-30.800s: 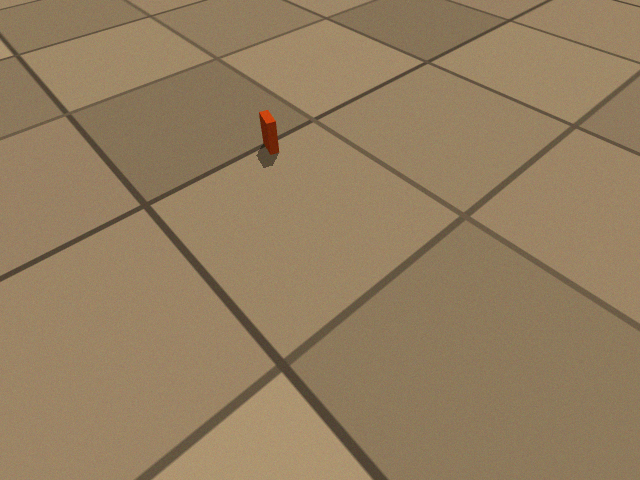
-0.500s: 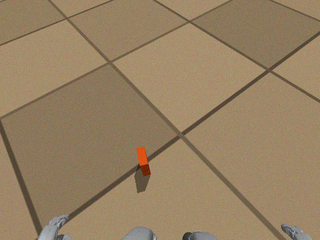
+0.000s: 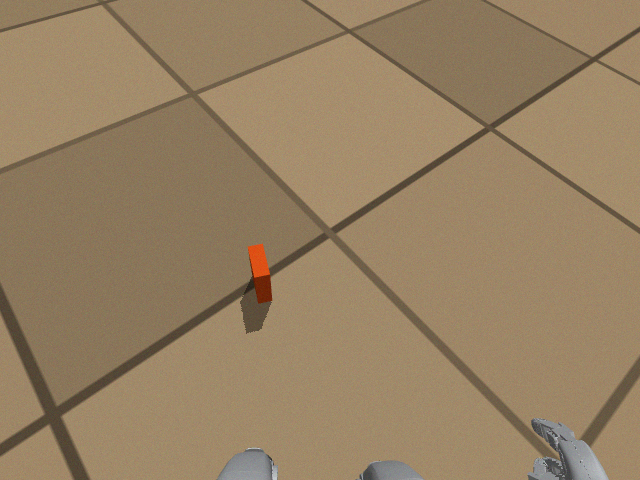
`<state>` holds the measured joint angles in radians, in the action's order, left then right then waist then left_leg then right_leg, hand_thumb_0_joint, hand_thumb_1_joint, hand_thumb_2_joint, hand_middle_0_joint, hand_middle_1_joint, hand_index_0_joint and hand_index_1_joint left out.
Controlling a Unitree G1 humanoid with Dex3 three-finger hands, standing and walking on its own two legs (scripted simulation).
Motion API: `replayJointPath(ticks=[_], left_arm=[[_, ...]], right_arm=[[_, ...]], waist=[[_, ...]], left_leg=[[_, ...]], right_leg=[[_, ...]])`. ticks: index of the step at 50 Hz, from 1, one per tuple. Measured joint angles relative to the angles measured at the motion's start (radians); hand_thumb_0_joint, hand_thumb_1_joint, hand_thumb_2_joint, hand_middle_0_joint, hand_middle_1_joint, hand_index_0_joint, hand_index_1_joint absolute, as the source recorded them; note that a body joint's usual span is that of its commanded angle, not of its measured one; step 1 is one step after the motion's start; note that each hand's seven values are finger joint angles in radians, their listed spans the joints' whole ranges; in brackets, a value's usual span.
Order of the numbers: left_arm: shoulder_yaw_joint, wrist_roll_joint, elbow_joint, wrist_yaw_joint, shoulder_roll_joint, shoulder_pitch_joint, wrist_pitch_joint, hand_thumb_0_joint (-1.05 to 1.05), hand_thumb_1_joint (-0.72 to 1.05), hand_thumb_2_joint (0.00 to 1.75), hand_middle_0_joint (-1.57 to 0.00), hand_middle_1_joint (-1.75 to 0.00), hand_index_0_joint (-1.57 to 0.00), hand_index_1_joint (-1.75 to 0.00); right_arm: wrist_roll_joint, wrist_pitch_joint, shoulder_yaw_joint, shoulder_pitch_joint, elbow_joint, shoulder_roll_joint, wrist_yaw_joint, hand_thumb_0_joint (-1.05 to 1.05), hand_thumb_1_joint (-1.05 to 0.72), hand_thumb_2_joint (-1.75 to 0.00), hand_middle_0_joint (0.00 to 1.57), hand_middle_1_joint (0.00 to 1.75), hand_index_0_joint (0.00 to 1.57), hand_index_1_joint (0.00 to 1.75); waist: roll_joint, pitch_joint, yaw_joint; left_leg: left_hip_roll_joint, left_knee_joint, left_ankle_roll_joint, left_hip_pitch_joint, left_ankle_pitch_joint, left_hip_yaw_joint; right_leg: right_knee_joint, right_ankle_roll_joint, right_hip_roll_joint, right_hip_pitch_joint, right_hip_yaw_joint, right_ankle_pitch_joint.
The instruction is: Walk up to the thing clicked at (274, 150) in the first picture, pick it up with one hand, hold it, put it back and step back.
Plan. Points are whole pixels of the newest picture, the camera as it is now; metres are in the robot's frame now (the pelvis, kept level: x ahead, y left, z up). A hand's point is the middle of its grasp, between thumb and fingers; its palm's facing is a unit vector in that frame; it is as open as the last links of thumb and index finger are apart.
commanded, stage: step back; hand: left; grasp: from the side
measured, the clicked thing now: (260, 274) +0.72 +0.19 -0.67
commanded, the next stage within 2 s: stand in 1.90 s
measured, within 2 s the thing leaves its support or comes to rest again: neither
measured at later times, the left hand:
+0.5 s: hand out of the picture -0.03 +0.23 -0.15, palm faces +0.07 -0.92 -0.38, open 7.4 cm
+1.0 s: hand out of the picture -0.25 +0.17 -0.14, palm faces +0.05 -0.90 -0.43, open 7.4 cm
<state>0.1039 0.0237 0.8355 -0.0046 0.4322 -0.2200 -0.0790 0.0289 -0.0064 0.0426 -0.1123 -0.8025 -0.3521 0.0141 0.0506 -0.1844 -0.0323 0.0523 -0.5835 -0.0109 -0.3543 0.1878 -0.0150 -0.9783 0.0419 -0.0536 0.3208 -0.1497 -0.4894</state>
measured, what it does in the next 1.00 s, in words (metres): walks backwards: right foot, then left foot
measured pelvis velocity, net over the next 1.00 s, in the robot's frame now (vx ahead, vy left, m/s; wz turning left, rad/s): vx -0.29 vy -0.10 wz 0.04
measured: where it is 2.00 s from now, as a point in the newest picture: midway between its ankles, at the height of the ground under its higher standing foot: outside the picture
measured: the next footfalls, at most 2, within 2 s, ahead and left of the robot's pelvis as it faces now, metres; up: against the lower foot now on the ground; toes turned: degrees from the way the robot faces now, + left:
right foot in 0.08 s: -0.02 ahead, -0.15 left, +0.00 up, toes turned +2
left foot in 0.44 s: -0.14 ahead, +0.07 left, +0.00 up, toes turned +4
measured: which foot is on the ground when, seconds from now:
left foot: down 0.00-0.12, up 0.14-0.42, down 0.44-0.80, up 0.82-1.00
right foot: up 0.00-0.06, down 0.08-0.46, up 0.48-0.76, down 0.78-1.00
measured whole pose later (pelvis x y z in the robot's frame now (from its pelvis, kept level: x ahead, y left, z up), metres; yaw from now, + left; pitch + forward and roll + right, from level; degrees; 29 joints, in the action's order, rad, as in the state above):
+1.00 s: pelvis -0.29 -0.10 -0.01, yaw +2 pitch -2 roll +0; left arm 0.06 0.05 0.94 0.00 0.36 -0.25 0.00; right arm 0.02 -0.04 0.06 -0.21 -0.92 -0.43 -0.01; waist -0.06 -0.05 -0.03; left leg -0.02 -0.89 0.01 -0.37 0.46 0.10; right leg -0.67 0.00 0.02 0.27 -0.04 -0.37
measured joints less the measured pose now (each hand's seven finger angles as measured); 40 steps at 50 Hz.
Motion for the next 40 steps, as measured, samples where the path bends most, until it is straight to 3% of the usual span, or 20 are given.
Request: replayJointPath(ticks=[4,6,7,9,12,15,19,21,22,24,27,29,32,35,38,39,40], left_arm=[[-0.008,0.001,0.016,0.012,-0.013,-0.002,0.016,0.01,0.91,0.90,-0.20,-0.30,-0.20,-0.30],[-0.015,0.010,0.032,0.018,-0.054,0.009,0.023,0.01,0.91,0.90,-0.20,-0.30,-0.20,-0.30],[-0.022,0.015,0.028,0.025,-0.066,0.001,0.022,0.01,0.91,0.90,-0.20,-0.30,-0.20,-0.30],[-0.031,0.022,0.015,0.034,-0.073,-0.017,0.018,0.01,0.91,0.90,-0.20,-0.30,-0.20,-0.30],[-0.036,0.023,0.007,0.027,-0.085,-0.027,0.011,0.01,0.90,0.90,-0.20,-0.30,-0.20,-0.30],[-0.030,0.026,-0.015,0.017,-0.086,-0.004,0.011,0.01,0.90,0.90,-0.20,-0.30,-0.21,-0.30],[-0.023,0.028,-0.070,-0.003,-0.066,0.059,0.021,0.01,0.90,0.90,-0.20,-0.30,-0.21,-0.30],[-0.023,0.021,-0.097,-0.009,-0.052,0.097,0.021,0.01,0.90,0.90,-0.20,-0.30,-0.20,-0.30],[-0.024,0.015,-0.108,-0.009,-0.043,0.117,0.018,0.01,0.90,0.90,-0.20,-0.30,-0.20,-0.30],[-0.020,0.006,-0.110,-0.010,-0.025,0.146,0.007,0.01,0.90,0.90,-0.20,-0.30,-0.20,-0.30],[-0.030,0.002,-0.086,-0.008,-0.045,0.140,-0.014,0.00,0.91,0.90,-0.20,-0.30,-0.20,-0.30],[-0.034,-0.005,-0.074,-0.001,-0.050,0.128,-0.019,0.01,0.91,0.90,-0.20,-0.30,-0.20,-0.30],[-0.030,-0.007,-0.067,0.005,-0.045,0.100,-0.013,0.01,0.91,0.90,-0.20,-0.30,-0.20,-0.30],[-0.027,-0.005,-0.047,0.004,-0.035,0.076,0.005,0.01,0.90,0.90,-0.20,-0.30,-0.20,-0.30],[-0.033,-0.007,-0.009,0.005,-0.027,0.043,0.035,0.01,0.91,0.90,-0.20,-0.30,-0.20,-0.30],[-0.033,-0.005,0.012,0.003,-0.032,0.034,0.048,0.01,0.91,0.90,-0.20,-0.30,-0.20,-0.30],[-0.033,0.000,0.041,0.000,-0.051,0.037,0.056,0.01,0.91,0.90,-0.20,-0.30,-0.20,-0.30]], right_arm=[[-0.001,-0.014,0.004,0.029,0.024,-0.031,-0.004,0.00,-0.90,-0.89,0.20,0.30,0.21,0.30],[-0.008,-0.029,0.016,0.037,0.011,-0.063,-0.002,0.00,-0.90,-0.89,0.20,0.30,0.21,0.30],[-0.012,-0.037,0.022,0.028,0.001,-0.066,0.003,0.00,-0.90,-0.89,0.20,0.30,0.20,0.30],[-0.015,-0.050,0.027,0.000,-0.026,-0.058,0.014,0.00,-0.90,-0.89,0.20,0.30,0.20,0.30],[-0.025,-0.049,0.021,-0.048,-0.050,-0.061,0.012,0.00,-0.90,-0.89,0.20,0.30,0.20,0.30],[-0.028,-0.035,0.017,-0.098,-0.058,-0.066,0.018,0.00,-0.90,-0.89,0.20,0.30,0.20,0.30],[-0.020,-0.029,0.009,-0.134,-0.070,-0.049,0.022,0.00,-0.90,-0.89,0.20,0.30,0.20,0.30],[-0.013,-0.020,0.005,-0.145,-0.071,-0.036,0.019,0.00,-0.90,-0.89,0.20,0.30,0.20,0.30],[-0.010,-0.015,0.005,-0.144,-0.075,-0.026,0.018,0.00,-0.90,-0.89,0.20,0.30,0.20,0.30],[0.001,-0.016,0.000,-0.125,-0.087,0.009,0.013,0.01,-0.90,-0.89,0.20,0.30,0.20,0.30],[0.008,-0.015,-0.011,-0.122,-0.075,0.008,0.004,0.01,-0.90,-0.89,0.20,0.30,0.20,0.30],[0.012,-0.012,-0.014,-0.117,-0.067,0.006,0.010,0.01,-0.90,-0.89,0.20,0.30,0.21,0.30],[0.010,-0.008,-0.011,-0.092,-0.046,-0.004,0.014,0.01,-0.90,-0.89,0.21,0.30,0.21,0.30],[0.008,-0.002,-0.003,-0.051,-0.021,-0.018,0.013,0.01,-0.90,-0.89,0.21,0.30,0.21,0.30],[0.008,-0.005,0.000,-0.008,0.000,-0.039,0.004,0.00,-0.90,-0.89,0.20,0.30,0.21,0.30],[0.007,-0.009,0.001,0.007,0.002,-0.049,0.000,0.00,-0.90,-0.89,0.20,0.30,0.21,0.30],[0.004,-0.015,0.007,0.022,-0.004,-0.065,-0.001,0.00,-0.90,-0.89,0.20,0.30,0.20,0.30]], waist=[[-0.026,-0.005,-0.003],[-0.108,-0.019,0.018],[-0.120,-0.008,0.023],[-0.088,0.025,-0.001],[-0.063,0.058,-0.009],[-0.070,0.071,0.007],[-0.065,0.044,0.034],[-0.051,0.023,0.047],[-0.033,0.010,0.050],[0.039,-0.026,0.030],[0.005,-0.011,0.057],[-0.008,0.009,0.058],[-0.007,0.033,0.040],[-0.004,0.032,0.022],[-0.012,0.036,0.005],[-0.029,0.036,0.003],[-0.079,0.022,0.014]], left_leg=[[0.024,-0.061,0.025,-0.072,-0.018,-0.016],[0.053,-0.092,0.022,-0.096,-0.016,0.039],[0.030,-0.123,0.018,-0.115,0.071,0.073],[-0.054,-0.284,0.021,-0.154,0.240,0.096],[-0.142,-0.493,0.019,-0.166,0.259,0.124],[-0.160,-0.549,0.026,-0.124,0.257,0.134],[-0.114,-0.349,0.028,0.006,0.314,0.085],[-0.088,-0.159,0.019,0.083,0.256,0.054],[-0.088,-0.075,0.008,0.116,0.202,0.042],[-0.120,-0.057,-0.006,0.126,0.175,0.007],[-0.075,-0.077,-0.011,0.088,0.156,0.041],[-0.050,-0.050,-0.007,0.074,0.123,0.051],[-0.023,-0.026,0.004,0.039,0.081,0.043],[-0.002,-0.034,0.012,0.002,0.057,0.029],[0.024,-0.086,0.027,-0.044,0.058,0.004],[0.040,-0.121,0.033,-0.063,0.067,0.005],[0.067,-0.156,0.021,-0.075,0.076,0.034]], right_leg=[[0.291,-0.027,0.042,-0.102,0.072,0.062],[0.313,-0.038,0.000,-0.112,0.117,0.098],[0.304,-0.043,0.001,-0.100,0.127,0.103],[0.288,-0.057,0.036,-0.067,0.102,0.113],[0.341,-0.058,0.070,-0.049,0.085,0.167],[0.374,-0.057,0.072,-0.018,0.109,0.212],[0.358,-0.062,0.071,0.035,0.163,0.241],[0.317,-0.061,0.079,0.070,0.191,0.240],[0.284,-0.058,0.090,0.092,0.197,0.234],[0.222,-0.061,0.109,0.119,0.149,0.192],[-0.019,-0.056,0.007,0.166,0.091,-0.019],[-0.172,-0.056,-0.040,0.178,0.041,-0.035],[-0.258,-0.046,-0.052,0.153,-0.003,-0.019],[-0.106,-0.029,-0.006,0.063,0.008,-0.016],[0.213,-0.033,0.051,-0.061,0.058,0.026],[0.310,-0.031,0.050,-0.100,0.073,0.066],[0.328,-0.028,0.019,-0.118,0.098,0.083]])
